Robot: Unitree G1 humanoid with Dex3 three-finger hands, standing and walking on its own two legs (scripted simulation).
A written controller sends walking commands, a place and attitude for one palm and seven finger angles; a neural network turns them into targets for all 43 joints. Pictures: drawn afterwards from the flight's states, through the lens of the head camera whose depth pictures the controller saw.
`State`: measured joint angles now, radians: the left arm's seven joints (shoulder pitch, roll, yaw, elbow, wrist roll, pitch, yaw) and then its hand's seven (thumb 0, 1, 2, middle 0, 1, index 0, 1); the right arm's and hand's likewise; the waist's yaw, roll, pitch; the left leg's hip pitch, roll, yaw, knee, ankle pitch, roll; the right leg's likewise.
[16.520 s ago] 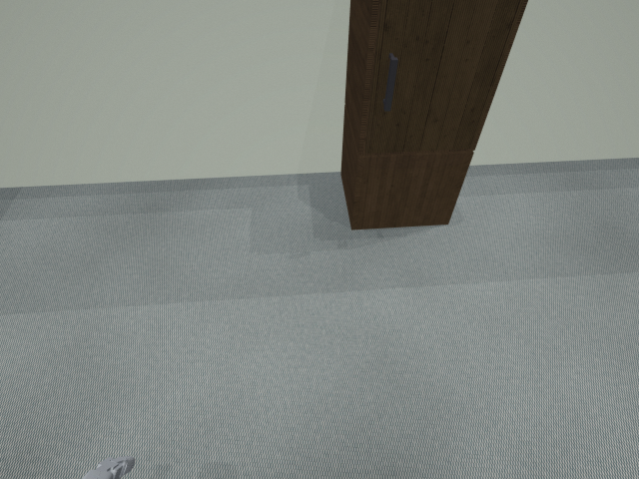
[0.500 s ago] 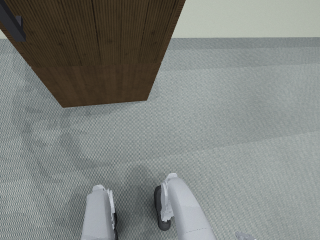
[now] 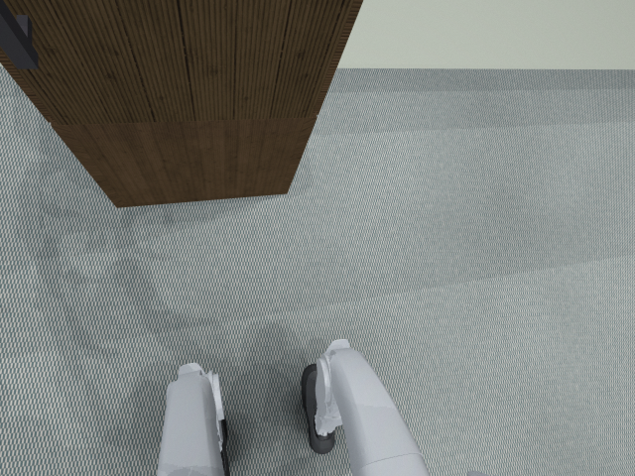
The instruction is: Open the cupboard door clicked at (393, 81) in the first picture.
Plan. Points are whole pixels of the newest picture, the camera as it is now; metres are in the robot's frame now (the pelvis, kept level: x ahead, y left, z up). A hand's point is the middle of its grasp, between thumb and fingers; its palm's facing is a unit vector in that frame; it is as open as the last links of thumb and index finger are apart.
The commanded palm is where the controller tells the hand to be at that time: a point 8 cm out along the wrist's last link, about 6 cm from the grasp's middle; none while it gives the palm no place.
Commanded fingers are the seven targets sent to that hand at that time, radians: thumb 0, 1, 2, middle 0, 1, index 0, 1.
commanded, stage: slide the fingers in behind the handle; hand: left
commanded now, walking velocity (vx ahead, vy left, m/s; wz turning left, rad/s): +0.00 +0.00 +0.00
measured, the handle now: out of the picture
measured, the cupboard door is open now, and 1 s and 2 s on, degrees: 0 0 0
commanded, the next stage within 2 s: move the hooked fingers beside the handle in 1.30 s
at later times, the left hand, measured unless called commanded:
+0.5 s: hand out of the picture +0.55 +0.30 +0.06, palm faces +0.11 -0.99 -0.02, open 14.2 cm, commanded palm +0.54 +0.29 +0.07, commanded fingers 0.00 -0.50 0.30 -0.30 -1.20 -0.30 -1.20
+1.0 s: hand out of the picture +0.54 +0.28 +0.06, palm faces +0.16 -0.99 -0.01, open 15.1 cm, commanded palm +0.54 +0.26 +0.07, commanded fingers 0.00 -0.50 0.30 -0.30 -1.20 -0.30 -1.20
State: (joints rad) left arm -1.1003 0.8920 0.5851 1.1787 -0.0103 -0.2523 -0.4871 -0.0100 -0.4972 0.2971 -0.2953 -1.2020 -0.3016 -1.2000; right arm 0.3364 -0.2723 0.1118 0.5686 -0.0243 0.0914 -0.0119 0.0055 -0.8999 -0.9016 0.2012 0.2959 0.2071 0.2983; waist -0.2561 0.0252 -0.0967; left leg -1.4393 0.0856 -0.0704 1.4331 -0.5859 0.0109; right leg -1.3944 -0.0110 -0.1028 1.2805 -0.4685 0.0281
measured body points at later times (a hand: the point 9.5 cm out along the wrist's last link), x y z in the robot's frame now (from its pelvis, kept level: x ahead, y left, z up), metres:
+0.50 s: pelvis +0.01 +0.00 +0.01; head +0.21 +0.06 +0.41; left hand +0.54 +0.35 +0.07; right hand +0.02 -0.26 -0.08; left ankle +0.02 +0.11 -0.59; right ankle +0.06 -0.15 -0.59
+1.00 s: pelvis +0.01 +0.00 +0.02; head +0.20 +0.07 +0.42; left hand +0.52 +0.33 +0.07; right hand +0.03 -0.26 -0.08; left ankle +0.02 +0.11 -0.59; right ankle +0.06 -0.15 -0.59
